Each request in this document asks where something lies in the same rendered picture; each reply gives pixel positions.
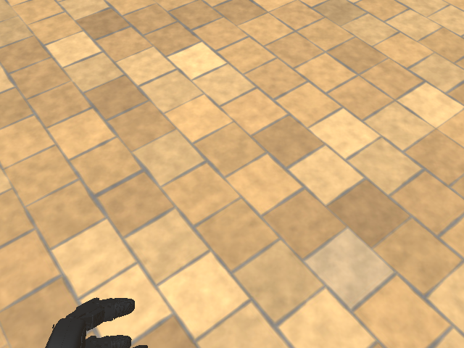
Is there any robot left hand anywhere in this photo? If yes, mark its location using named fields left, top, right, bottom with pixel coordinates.
left=45, top=298, right=148, bottom=348

